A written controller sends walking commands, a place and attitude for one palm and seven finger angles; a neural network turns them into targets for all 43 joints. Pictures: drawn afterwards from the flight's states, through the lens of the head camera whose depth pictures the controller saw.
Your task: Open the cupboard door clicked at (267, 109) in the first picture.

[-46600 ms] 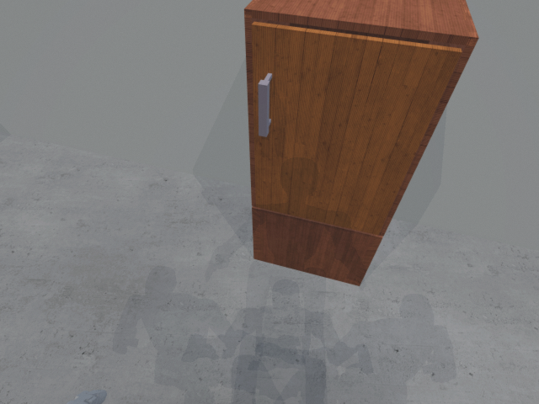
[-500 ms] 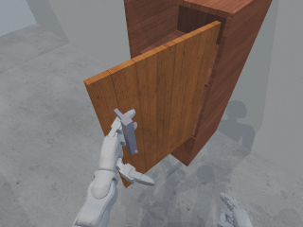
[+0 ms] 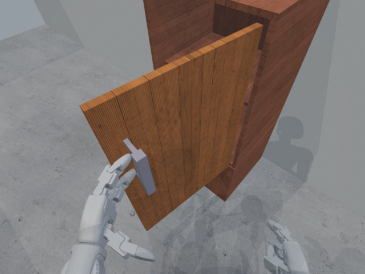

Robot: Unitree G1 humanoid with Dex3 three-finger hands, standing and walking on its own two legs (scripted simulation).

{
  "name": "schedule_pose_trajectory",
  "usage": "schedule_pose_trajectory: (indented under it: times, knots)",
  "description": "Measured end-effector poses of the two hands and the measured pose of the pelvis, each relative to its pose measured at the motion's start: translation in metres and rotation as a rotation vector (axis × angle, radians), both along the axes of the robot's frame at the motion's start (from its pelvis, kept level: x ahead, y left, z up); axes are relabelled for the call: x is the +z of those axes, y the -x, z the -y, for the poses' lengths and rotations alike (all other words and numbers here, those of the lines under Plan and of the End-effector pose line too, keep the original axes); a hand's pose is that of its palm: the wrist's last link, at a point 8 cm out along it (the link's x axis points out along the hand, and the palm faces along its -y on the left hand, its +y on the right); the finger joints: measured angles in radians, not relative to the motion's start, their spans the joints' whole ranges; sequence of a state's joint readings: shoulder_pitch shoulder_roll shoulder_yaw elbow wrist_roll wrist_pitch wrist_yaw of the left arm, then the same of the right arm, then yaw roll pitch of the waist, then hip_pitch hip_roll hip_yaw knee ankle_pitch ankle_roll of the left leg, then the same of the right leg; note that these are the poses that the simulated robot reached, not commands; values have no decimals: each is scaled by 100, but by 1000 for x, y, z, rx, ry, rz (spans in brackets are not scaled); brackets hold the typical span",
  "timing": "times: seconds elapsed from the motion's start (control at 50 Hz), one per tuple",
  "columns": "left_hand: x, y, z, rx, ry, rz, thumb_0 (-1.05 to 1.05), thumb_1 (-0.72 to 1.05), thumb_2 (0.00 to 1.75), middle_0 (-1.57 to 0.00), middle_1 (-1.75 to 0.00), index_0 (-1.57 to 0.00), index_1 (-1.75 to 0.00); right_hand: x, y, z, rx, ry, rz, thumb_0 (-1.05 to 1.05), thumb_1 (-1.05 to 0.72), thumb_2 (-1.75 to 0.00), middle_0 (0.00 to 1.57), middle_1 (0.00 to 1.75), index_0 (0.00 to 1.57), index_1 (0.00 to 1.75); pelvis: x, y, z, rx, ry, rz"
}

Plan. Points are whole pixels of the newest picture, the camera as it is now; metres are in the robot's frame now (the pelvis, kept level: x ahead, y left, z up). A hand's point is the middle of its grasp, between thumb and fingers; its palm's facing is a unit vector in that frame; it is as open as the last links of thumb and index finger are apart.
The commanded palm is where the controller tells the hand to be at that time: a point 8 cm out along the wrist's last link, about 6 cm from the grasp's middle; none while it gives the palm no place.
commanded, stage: slide the hand sideways off the handle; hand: left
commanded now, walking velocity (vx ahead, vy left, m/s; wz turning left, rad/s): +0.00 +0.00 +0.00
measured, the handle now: (139, 167) +0.31 +0.11 +0.08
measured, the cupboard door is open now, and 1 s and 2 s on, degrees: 81 81 81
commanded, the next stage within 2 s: draw the hand back to the body in 0.36 s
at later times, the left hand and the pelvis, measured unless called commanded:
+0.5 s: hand (100, 233) +0.18 +0.16 +0.08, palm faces -0.01 -1.00 -0.03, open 16.3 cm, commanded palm +0.16 +0.22 +0.09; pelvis -0.01 +0.01 -0.01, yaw +1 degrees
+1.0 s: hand (56, 224) +0.18 +0.21 +0.12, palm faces +0.07 -0.99 -0.11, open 16.1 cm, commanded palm +0.14 +0.27 +0.14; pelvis +0.00 +0.03 +0.01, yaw +1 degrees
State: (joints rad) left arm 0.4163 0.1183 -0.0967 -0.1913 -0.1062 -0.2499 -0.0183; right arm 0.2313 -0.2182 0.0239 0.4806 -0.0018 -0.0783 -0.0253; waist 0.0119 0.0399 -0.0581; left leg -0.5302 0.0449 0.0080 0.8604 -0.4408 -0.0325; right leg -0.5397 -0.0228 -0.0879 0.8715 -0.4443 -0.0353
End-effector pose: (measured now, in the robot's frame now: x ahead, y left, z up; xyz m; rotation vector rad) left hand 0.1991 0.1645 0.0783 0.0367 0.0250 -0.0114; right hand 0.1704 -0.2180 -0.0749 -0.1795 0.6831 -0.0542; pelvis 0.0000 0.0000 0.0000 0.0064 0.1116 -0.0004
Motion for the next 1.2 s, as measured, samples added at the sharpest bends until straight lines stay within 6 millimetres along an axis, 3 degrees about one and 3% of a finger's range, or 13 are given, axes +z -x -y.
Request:
schedule_pose_trajectory:
  times: [0.2, 0.36, 0.54, 0.76, 0.96, 1.08, 1.2]
  knots:
    - [1, 21, -21, 22, -16, -10, -1, -50, 30, -21, -33, -21, -33, -3, -3, 11, -14, 5, 18, 1, -91, -90, 20, 30, 20, 30, -4, -3, 7, 8, -3, -12]
    - [0, 39, -52, 70, -22, -2, -1, -50, 30, -17, -31, -17, -31, -5, 1, 14, -21, 30, 25, 1, -91, -90, 20, 30, 20, 30, -7, 1, 4, 19, 8, -15]
    - [0, 35, -49, -4, 6, 21, -1, -50, 30, -15, -30, -15, -31, -1, 6, 0, -20, 33, 72, 1, -91, -90, 20, 30, 20, 30, -11, 10, -8, 16, 18, -13]
    - [27, 38, -77, 48, -23, 40, -1, -50, 30, -15, -30, -15, -30, 12, 7, -28, -9, -6, 103, 1, -91, -90, 20, 30, 20, 30, -1, 8, -21, 11, 30, 27]
    - [45, 44, -98, 57, -30, 40, -1, -48, 30, -15, -30, -15, -30, 25, -3, -37, 23, 13, 141, 1, -91, -90, 20, 30, 20, 30, 7, 5, -28, 19, 36, 59]
    - [65, 45, -112, 196, -230, 23, -1, -37, 35, -16, -30, -16, -30, 36, -9, -40, 25, 38, 136, 1, -91, -90, 20, 30, 20, 30, 18, 1, -30, 12, 33, 100]
    - [77, 46, -125, 305, -309, 5, -1, -19, 43, -16, -30, -16, -30, 41, -10, -43, 28, 46, 95, 1, -91, -90, 20, 30, 20, 30, 31, -4, -32, 5, 26, 138]
